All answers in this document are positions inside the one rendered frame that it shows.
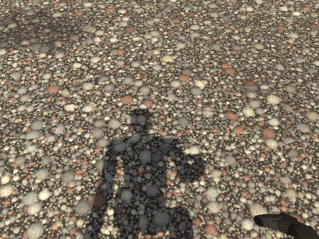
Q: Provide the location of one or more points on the right robot hand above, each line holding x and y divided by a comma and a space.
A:
286, 224

